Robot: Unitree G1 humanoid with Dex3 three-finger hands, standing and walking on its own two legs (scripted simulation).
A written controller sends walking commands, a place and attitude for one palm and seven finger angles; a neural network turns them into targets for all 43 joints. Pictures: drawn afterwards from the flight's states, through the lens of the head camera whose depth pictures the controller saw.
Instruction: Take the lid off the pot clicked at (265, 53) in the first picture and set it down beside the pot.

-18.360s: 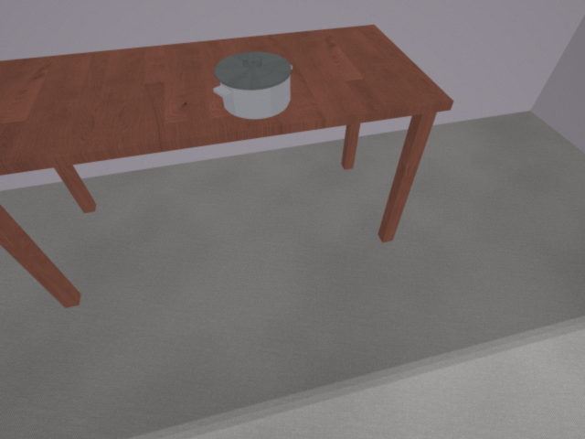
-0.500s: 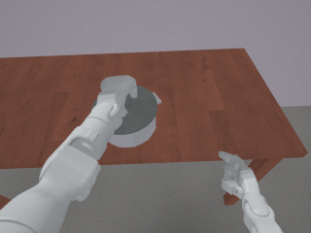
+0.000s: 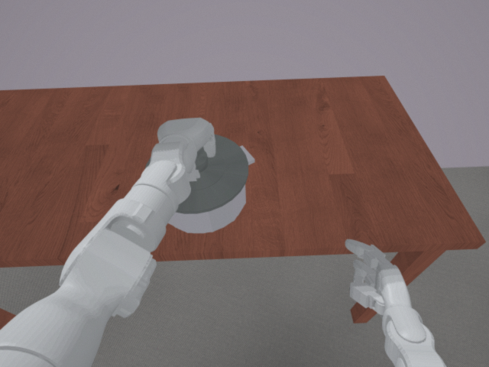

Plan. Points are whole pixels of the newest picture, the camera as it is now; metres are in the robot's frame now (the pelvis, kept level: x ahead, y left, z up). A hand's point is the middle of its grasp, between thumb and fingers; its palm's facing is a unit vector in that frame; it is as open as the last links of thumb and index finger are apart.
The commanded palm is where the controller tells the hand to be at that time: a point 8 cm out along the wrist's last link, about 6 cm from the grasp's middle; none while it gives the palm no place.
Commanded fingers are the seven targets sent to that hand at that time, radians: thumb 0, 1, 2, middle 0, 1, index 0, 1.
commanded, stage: close the fingers and squeeze the knob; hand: left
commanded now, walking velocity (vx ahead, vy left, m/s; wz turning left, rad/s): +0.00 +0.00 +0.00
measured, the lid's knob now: (194, 160) +0.49 +0.07 +0.06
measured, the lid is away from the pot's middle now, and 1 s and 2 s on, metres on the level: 0.00 0.01 0.01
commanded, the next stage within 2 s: lift the lid straight up in 0.52 s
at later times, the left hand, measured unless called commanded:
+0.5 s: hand (191, 163) +0.46 +0.07 +0.08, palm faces -0.31 -0.04 -0.95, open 8.0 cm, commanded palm +0.45 +0.08 +0.13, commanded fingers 0.00 0.55 1.02 -0.80 -1.00 -0.82 -1.02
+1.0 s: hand (191, 158) +0.45 +0.07 +0.10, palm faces -0.29 -0.05 -0.96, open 7.9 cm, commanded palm +0.45 +0.07 +0.17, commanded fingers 0.00 0.60 1.03 -0.80 -1.00 -0.83 -1.02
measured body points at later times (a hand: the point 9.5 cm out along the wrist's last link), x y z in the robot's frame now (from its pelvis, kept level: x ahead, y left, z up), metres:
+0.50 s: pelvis +0.00 +0.00 +0.00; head +0.03 -0.02 +0.45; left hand +0.47 +0.07 +0.13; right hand +0.24 -0.25 -0.03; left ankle -0.04 +0.09 -0.73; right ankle +0.03 -0.13 -0.73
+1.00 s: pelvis +0.00 +0.00 +0.00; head +0.02 -0.03 +0.45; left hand +0.46 +0.07 +0.15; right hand +0.24 -0.25 -0.03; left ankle -0.04 +0.09 -0.73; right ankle +0.03 -0.13 -0.73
